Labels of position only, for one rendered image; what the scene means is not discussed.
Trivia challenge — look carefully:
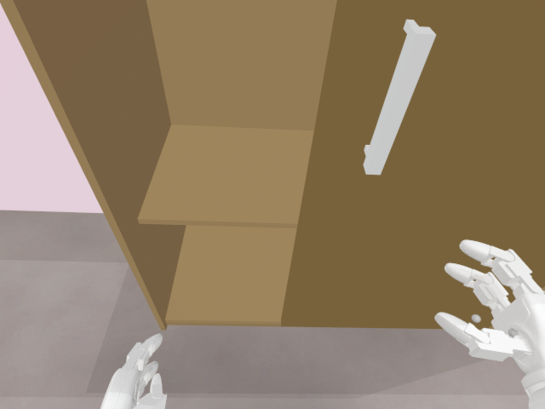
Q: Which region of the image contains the robot right forearm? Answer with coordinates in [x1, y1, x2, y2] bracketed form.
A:
[521, 366, 545, 409]

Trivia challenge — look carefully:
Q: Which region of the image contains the right robot hand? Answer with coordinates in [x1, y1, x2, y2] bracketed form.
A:
[434, 240, 545, 374]

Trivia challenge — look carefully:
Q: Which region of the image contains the handle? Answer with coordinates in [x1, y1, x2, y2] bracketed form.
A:
[363, 20, 436, 175]

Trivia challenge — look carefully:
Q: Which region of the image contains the left robot hand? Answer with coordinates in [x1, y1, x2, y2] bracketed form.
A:
[100, 334, 167, 409]

